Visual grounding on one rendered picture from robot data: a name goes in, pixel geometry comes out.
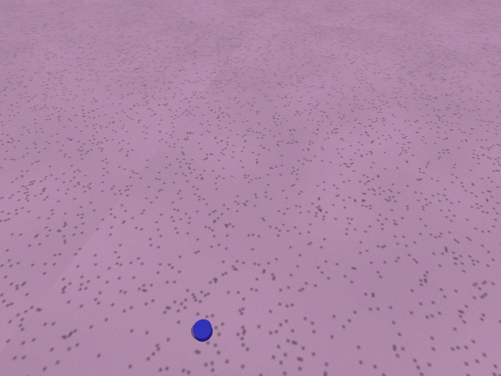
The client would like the tin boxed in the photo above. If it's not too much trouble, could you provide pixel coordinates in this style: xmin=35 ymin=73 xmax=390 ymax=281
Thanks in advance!
xmin=193 ymin=319 xmax=213 ymax=342

